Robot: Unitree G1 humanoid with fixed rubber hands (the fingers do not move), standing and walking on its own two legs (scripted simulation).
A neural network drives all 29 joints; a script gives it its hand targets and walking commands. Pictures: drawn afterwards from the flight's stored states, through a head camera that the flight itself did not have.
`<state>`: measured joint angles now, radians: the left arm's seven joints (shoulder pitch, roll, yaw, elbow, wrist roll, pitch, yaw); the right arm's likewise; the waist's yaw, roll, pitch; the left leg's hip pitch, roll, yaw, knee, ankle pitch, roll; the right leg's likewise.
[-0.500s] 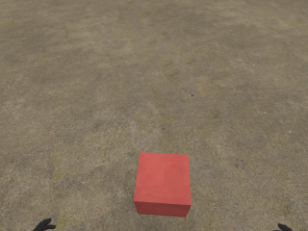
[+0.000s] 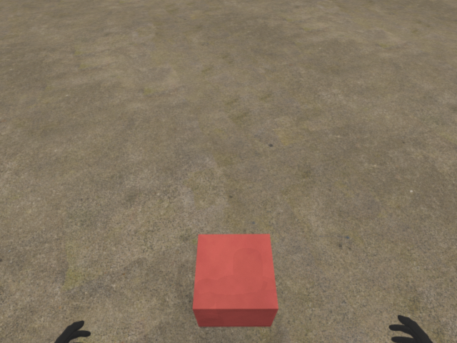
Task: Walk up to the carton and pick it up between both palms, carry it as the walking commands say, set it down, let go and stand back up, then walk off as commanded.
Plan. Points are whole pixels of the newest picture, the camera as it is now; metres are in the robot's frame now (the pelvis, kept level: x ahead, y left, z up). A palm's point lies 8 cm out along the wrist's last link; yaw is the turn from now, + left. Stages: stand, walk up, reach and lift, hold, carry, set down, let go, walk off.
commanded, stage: walk up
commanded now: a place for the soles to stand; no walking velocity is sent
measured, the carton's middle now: (234, 280) +0.47 +0.01 -0.65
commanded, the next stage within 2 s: reach and lift in 0.60 s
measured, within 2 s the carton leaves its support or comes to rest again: neither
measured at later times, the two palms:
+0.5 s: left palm out of the picture +0.09 +0.31 -0.10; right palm out of the picture +0.07 -0.33 -0.10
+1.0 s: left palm (89, 325) +0.18 +0.29 -0.11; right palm (399, 340) +0.17 -0.29 -0.11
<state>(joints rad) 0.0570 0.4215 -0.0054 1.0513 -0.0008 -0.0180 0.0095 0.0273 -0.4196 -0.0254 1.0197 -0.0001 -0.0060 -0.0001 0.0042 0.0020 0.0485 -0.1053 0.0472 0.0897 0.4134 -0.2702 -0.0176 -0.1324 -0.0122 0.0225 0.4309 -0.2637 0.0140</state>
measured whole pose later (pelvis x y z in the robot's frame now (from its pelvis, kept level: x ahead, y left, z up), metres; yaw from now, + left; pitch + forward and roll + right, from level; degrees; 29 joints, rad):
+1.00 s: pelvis -0.05 +0.00 -0.03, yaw +2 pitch +5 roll +0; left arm -0.12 0.33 0.14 0.59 0.03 0.27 -0.06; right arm -0.08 -0.34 -0.19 0.58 -0.03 0.25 0.07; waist -0.03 0.01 0.17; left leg -0.52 0.04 0.03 0.78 -0.36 -0.01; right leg -0.51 -0.03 0.00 0.77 -0.35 0.02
